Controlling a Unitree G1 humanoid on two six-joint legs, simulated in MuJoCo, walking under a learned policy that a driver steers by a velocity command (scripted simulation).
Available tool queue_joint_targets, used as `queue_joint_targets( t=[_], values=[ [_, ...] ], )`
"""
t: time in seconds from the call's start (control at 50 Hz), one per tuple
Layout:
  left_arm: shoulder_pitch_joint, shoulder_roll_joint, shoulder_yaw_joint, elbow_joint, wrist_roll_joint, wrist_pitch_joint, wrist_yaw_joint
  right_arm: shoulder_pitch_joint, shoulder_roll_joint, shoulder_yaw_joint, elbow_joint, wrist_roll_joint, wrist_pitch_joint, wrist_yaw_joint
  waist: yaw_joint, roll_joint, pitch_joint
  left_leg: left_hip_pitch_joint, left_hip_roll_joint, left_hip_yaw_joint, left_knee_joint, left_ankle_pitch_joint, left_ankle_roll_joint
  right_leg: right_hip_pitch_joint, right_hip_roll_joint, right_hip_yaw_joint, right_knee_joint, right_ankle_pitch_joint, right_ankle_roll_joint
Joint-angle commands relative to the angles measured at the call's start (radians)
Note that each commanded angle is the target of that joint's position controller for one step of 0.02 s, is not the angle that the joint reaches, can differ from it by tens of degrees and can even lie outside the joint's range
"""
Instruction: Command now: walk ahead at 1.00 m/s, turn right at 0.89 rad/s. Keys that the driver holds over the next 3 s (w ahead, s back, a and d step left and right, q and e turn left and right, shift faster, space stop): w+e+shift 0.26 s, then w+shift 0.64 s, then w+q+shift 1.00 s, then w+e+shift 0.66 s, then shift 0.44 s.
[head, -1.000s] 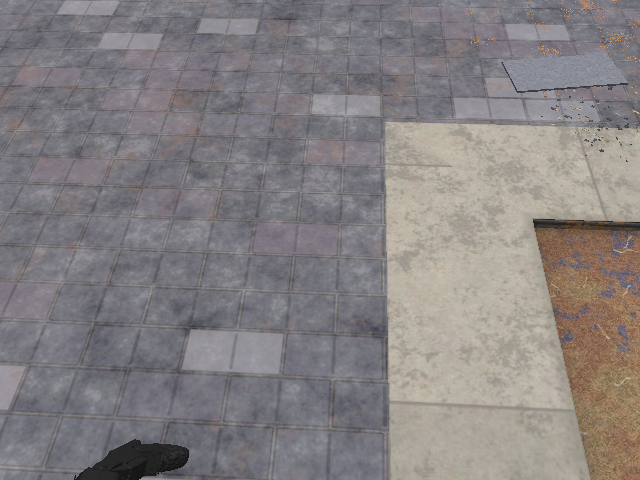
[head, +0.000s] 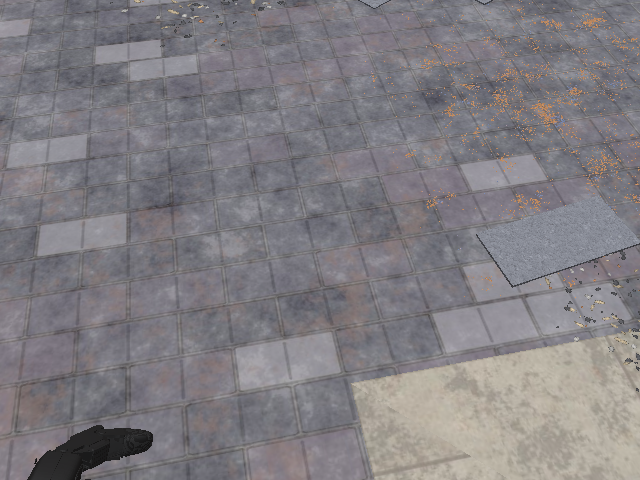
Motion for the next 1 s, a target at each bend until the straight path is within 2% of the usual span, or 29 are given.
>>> queue_joint_targets(
  t=[0.02, 0.04, 0.06, 0.08, 0.1, 0.12, 0.14, 0.16, 0.22, 0.28, 0.34, 0.4, 0.44, 0.48, 0.5, 0.52, 0.54, 0.56, 0.58, 0.66, 0.74, 0.8, 0.86, 0.9, 0.92, 0.94, 0.96, 0.98, 1.0],
  values=[
    [0.286, 0.092, 0.026, 0.034, -0.004, -0.003, 0.008, -0.149, -0.229, -0.046, -0.121, -0.007, 0.015, -0.027, 0.244, 0.135, -0.085, -0.219, 0.259, -0.024, 0.334, 1.536, 0.048, 0.488, 0.127, -0.053, -0.012, -0.084, -0.055],
    [0.489, 0.135, 0.052, 0.093, -0.004, -0.003, 0.023, -0.196, -0.246, -0.053, -0.142, -0.014, 0.035, -0.027, 0.336, 0.134, -0.173, -0.289, 0.275, -0.055, 0.604, 1.495, 0.065, 0.694, 0.139, -0.003, -0.027, -0.155, -0.088],
    [0.606, 0.176, 0.081, 0.139, -0.01, -0.002, 0.048, -0.208, -0.23, -0.054, -0.143, -0.021, 0.047, -0.015, 0.365, 0.055, -0.204, -0.44, 0.201, -0.06, 0.966, 1.054, 0.064, 0.882, 0.131, 0.083, -0.101, -0.226, -0.12],
    [0.506, 0.247, 0.101, 0.14, -0.023, 0.01, 0.067, -0.217, -0.07, -0.015, -0.184, -0.036, 0.036, 0.005, 0.238, -0.215, -0.09, -0.786, 0.008, -0.096, 1.371, 0.004, 0.035, 0.935, -0.008, 0.338, -0.106, -0.109, -0.168],
    [0.451, 0.34, 0.119, 0.085, 0.007, 0.023, 0.065, -0.165, -0.081, -0.005, -0.309, -0.008, 0.012, 0.006, 0.156, -0.253, -0.298, -1.099, -0.046, -0.314, 1.55, -0.075, 0.008, 1.186, -0.179, 0.873, -0.334, -0.303, -0.379],
    [0.434, 0.29, 0.117, 0.058, 0.005, 0.023, 0.074, -0.245, -0.121, 0.002, -0.32, -0.023, -0.016, 0.005, 0.18, -0.045, -0.246, -1.172, 0.019, -0.406, 1.468, 0.009, 0.021, 1.119, -0.228, 1.016, -0.519, -0.506, -0.343],
    [0.408, 0.223, 0.102, 0.075, 0.003, 0.015, 0.082, -0.277, -0.139, 0.001, -0.311, -0.02, -0.027, 0.007, 0.135, 0.084, -0.096, -1.143, 0.062, -0.41, 1.342, 0.078, 0.026, 0.941, -0.206, 0.952, -0.558, -0.498, -0.289],
    [0.384, 0.193, 0.093, 0.09, -0.002, 0.002, 0.085, -0.299, -0.125, 0.006, -0.312, -0.031, -0.022, 0.005, 0.084, 0.131, -0.026, -1.073, 0.093, -0.408, 1.25, 0.083, 0.016, 0.781, -0.165, 0.862, -0.553, -0.385, -0.258],
    [0.338, 0.145, 0.069, 0.082, -0.012, -0.045, 0.088, -0.284, -0.096, 0.017, -0.313, -0.059, 0.044, 0.008, 0.003, 0.139, 0.026, -0.898, 0.149, -0.396, 1.049, 0.039, -0.034, 0.472, -0.054, 0.654, -0.566, -0.206, -0.229],
    [0.343, 0.154, 0.073, 0.076, -0.014, -0.068, 0.082, -0.454, -0.051, 0.039, -0.39, -0.043, 0.054, 0.026, 0.039, 0.094, 0.071, -0.805, 0.151, -0.33, 0.729, 0.254, -0.048, 0.335, 0.037, 0.524, -0.61, -0.114, -0.188],
    [0.408, 0.145, 0.077, 0.099, -0.032, -0.081, 0.067, -0.527, -0.019, 0.052, -0.404, -0.015, 0.045, 0.04, 0.115, 0.035, 0.029, -0.658, 0.105, -0.282, 0.466, 0.585, -0.001, 0.398, 0.048, 0.463, -0.626, 0.071, -0.114],
    [0.461, 0.152, 0.076, 0.127, -0.027, -0.083, 0.073, -0.556, -0.061, 0.036, -0.409, -0.016, 0.04, 0.037, 0.148, 0.006, 0.01, -0.67, 0.071, -0.279, 0.334, 0.584, 0.046, 0.639, -0.012, 0.466, -0.568, 0.275, -0.075],
    [0.462, 0.201, 0.083, 0.136, -0.011, -0.08, 0.083, -0.432, -0.122, 0.005, -0.374, -0.018, 0.035, 0.023, 0.085, -0.023, -0.083, -0.567, 0.003, -0.266, 0.319, 0.421, 0.077, 0.782, -0.04, 0.455, -0.378, 0.601, -0.035],
    [0.376, 0.208, 0.081, 0.125, 0.016, -0.076, 0.084, -0.071, -0.194, -0.035, -0.279, -0.011, 0.034, -0.007, -0.126, -0.032, -0.238, -0.188, 0.042, -0.291, 0.349, 0.263, 0.108, 0.632, 0.002, 0.404, 0.065, 0.566, 0.0],
    [0.385, 0.083, 0.049, 0.089, 0.009, -0.084, 0.085, 0.104, -0.274, -0.058, -0.25, -0.043, 0.032, -0.023, -0.161, 0.133, -0.357, 0.042, 0.255, -0.598, 0.335, -0.121, 0.152, 0.397, 0.085, 0.333, 0.467, 0.135, 0.02],
    [0.523, 0.007, 0.022, 0.059, -0.036, -0.092, 0.072, 0.027, -0.32, -0.071, -0.232, -0.05, 0.032, -0.001, -0.012, 0.459, -0.421, 0.137, 0.431, -1.222, 0.06, -0.262, 0.259, 0.123, 0.213, 0.318, 0.664, -0.467, 0.05],
    [0.428, 0.073, 0.021, 0.078, -0.008, -0.081, 0.086, -0.105, -0.209, -0.059, -0.26, -0.037, 0.037, 0.014, -0.011, 0.226, -0.23, 0.016, 0.397, -1.152, 0.036, -0.353, 0.265, 0.001, 0.105, 0.309, 0.686, -0.39, 0.031],
    [0.325, 0.092, 0.022, 0.066, 0.003, -0.077, 0.077, -0.148, -0.139, -0.046, -0.257, -0.027, 0.034, 0.021, -0.015, 0.068, -0.133, -0.124, 0.358, -0.967, 0.045, -0.236, 0.261, 0.012, 0.066, 0.298, 0.636, -0.313, 0.036],
    [0.264, 0.085, 0.019, 0.048, 0.011, -0.074, 0.066, -0.15, -0.108, -0.037, -0.234, -0.034, 0.031, 0.024, -0.002, 0.003, -0.078, -0.229, 0.311, -0.848, 0.035, -0.116, 0.241, 0.036, 0.041, 0.29, 0.576, -0.304, 0.036],
    [0.198, 0.023, -0.008, -0.008, 0.027, -0.044, 0.035, -0.071, -0.077, -0.02, -0.136, -0.007, 0.0, 0.023, 0.062, 0.086, 0.023, -0.38, 0.235, -0.631, -0.061, 0.053, 0.21, 0.007, 0.0, 0.305, 0.434, -0.315, 0.061],
    [0.008, 0.029, -0.031, -0.083, 0.026, -0.052, 0.02, -0.058, -0.094, -0.018, -0.113, 0.012, -0.016, 0.035, 0.055, 0.057, 0.081, -0.443, 0.142, -0.397, -0.166, 0.353, 0.197, 0.03, -0.015, 0.166, 0.112, -0.072, 0.087],
    [-0.099, -0.003, -0.053, -0.113, 0.012, -0.062, 0.006, 0.009, -0.121, -0.021, -0.079, 0.025, -0.028, 0.034, 0.028, 0.06, 0.11, -0.458, 0.171, -0.333, -0.26, 0.633, 0.186, 0.224, -0.009, 0.078, -0.111, 0.092, 0.058],
    [-0.079, 0.039, -0.04, -0.096, 0.02, -0.062, 0.026, 0.043, -0.179, -0.027, -0.051, 0.017, -0.019, 0.026, 0.05, 0.094, 0.038, -0.227, 0.193, -0.276, -0.118, 1.154, 0.165, 0.29, 0.067, 0.027, -0.184, 0.019, 0.019],
    [0.112, 0.092, -0.014, -0.042, 0.028, -0.06, 0.051, 0.05, -0.22, -0.033, -0.031, -0.002, 0.007, 0.005, 0.153, 0.158, -0.105, -0.162, 0.221, -0.257, 0.203, 1.445, 0.146, 0.503, 0.133, 0.03, -0.179, -0.147, -0.012],
    [0.317, 0.121, 0.006, 0.024, 0.027, -0.059, 0.066, 0.024, -0.222, -0.032, -0.033, -0.003, 0.023, -0.004, 0.25, 0.153, -0.198, -0.245, 0.21, -0.258, 0.47, 1.376, 0.136, 0.732, 0.116, 0.069, -0.22, -0.167, -0.03],
    [0.487, 0.192, 0.034, 0.063, 0.044, -0.057, 0.085, 0.021, -0.159, -0.017, -0.059, -0.008, 0.025, -0.002, 0.297, 0.087, -0.306, -0.46, 0.162, -0.265, 0.809, 1.015, 0.142, 0.987, -0.067, 0.265, -0.197, -0.392, -0.049],
    [0.462, 0.255, 0.056, 0.055, 0.073, -0.063, 0.09, 0.142, 0.017, 0.018, -0.103, 0.029, 0.02, 0.015, 0.151, -0.202, -0.44, -0.858, -0.004, -0.315, 1.22, -0.026, 0.122, 1.255, -0.395, 0.809, -0.294, -0.639, -0.149],
    [0.443, 0.2, 0.055, 0.048, 0.037, -0.057, 0.082, 0.033, -0.116, -0.009, -0.117, 0.032, 0.017, 0.005, 0.204, -0.071, -0.444, -0.951, 0.006, -0.402, 1.289, 0.024, 0.153, 1.189, -0.381, 0.958, -0.442, -0.681, -0.133],
    [0.367, 0.14, 0.043, 0.073, 0.031, -0.067, 0.082, -0.091, -0.122, -0.014, -0.144, 0.035, 0.016, 0.005, 0.166, -0.018, -0.219, -0.997, 0.062, -0.401, 1.22, 0.155, 0.154, 1.004, -0.326, 0.739, -0.473, -0.574, -0.094]
  ],
)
